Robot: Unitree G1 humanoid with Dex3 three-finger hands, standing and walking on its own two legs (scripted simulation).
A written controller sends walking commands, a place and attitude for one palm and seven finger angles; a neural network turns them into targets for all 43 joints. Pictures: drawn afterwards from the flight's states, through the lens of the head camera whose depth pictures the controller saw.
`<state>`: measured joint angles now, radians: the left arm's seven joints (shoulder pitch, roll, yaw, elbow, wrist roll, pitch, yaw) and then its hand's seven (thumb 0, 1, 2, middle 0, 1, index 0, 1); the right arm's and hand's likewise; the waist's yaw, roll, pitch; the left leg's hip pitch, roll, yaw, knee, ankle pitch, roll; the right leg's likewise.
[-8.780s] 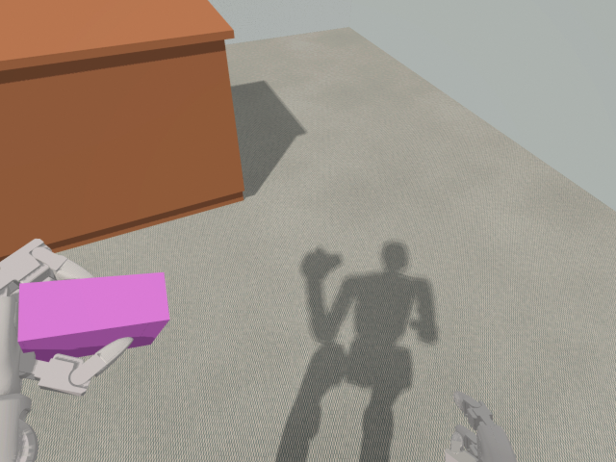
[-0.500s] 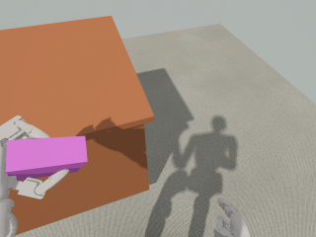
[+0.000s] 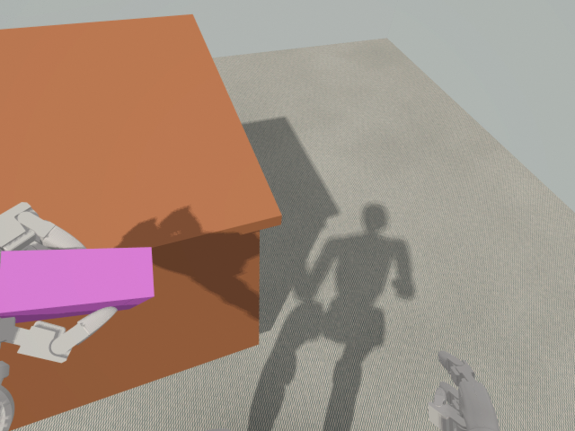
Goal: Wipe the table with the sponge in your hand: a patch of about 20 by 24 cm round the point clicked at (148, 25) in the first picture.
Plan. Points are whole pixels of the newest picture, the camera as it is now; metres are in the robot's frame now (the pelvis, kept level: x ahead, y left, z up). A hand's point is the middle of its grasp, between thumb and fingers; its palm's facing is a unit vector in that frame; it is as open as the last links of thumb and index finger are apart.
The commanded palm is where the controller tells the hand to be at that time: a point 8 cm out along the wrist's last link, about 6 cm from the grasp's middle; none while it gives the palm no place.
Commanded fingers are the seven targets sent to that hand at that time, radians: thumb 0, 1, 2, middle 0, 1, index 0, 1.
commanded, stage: come to a stop and stand still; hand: left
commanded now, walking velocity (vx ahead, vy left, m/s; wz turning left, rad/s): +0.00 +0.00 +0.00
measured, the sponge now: (98, 284) +0.23 +0.21 +0.15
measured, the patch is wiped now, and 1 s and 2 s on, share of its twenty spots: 0.00 0.00 0.00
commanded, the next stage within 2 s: look again from close up in 1.36 s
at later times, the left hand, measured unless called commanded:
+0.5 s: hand (101, 300) +0.21 +0.21 +0.14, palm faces +0.30 -0.89 -0.35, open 9.2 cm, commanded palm +0.15 +0.26 +0.18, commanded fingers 0.00 0.10 1.30 -1.20 -1.60 -1.20 -1.60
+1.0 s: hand (51, 303) +0.20 +0.25 +0.14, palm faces +0.37 -0.87 -0.34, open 9.2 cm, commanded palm +0.15 +0.28 +0.18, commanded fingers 0.00 0.10 1.30 -1.20 -1.60 -1.20 -1.60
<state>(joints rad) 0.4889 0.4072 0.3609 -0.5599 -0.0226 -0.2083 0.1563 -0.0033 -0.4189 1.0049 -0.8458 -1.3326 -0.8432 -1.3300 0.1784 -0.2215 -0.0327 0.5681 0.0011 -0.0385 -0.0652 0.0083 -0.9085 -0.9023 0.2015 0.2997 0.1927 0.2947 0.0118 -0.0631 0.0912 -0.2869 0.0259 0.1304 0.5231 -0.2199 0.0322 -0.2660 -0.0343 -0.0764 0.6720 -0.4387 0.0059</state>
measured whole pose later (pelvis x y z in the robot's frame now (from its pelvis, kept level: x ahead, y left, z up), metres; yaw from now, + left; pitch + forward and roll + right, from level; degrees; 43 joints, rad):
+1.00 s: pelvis -0.03 +0.01 +0.01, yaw -3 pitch -1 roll -2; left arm 0.41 0.30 0.31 -0.42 -0.03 -0.16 0.13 0.00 -0.42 1.01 -0.84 -1.33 -0.84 -1.33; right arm 0.14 -0.19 0.05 0.58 -0.02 -0.12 -0.05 0.01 -0.90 -0.90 0.21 0.30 0.20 0.30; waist 0.04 0.00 0.08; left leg -0.24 -0.03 0.04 0.43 -0.19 0.07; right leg -0.16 0.00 -0.05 0.35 -0.18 0.01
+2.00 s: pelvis -0.01 +0.01 +0.01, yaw -2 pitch +0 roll -2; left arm 0.46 0.33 0.33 -0.47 -0.05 -0.16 0.14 0.00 -0.42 1.01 -0.85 -1.34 -0.84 -1.33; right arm 0.18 -0.22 0.02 0.57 -0.02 -0.07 -0.06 0.01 -0.90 -0.90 0.21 0.30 0.20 0.30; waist 0.01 0.02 0.02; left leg -0.25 -0.03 0.03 0.48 -0.23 0.07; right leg -0.17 0.01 -0.06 0.39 -0.22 0.00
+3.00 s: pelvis +0.14 +0.06 +0.00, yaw -3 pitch +0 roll -1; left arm 0.46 0.33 0.36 -0.47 -0.06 -0.12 0.15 0.00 -0.42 1.01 -0.85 -1.33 -0.84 -1.33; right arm 0.17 -0.21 0.03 0.62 0.01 -0.07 -0.06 0.01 -0.90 -0.90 0.21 0.30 0.20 0.30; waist 0.02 0.05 0.03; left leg -0.23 -0.02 0.05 0.53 -0.30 0.03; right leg -0.25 0.05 -0.09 0.46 -0.21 -0.06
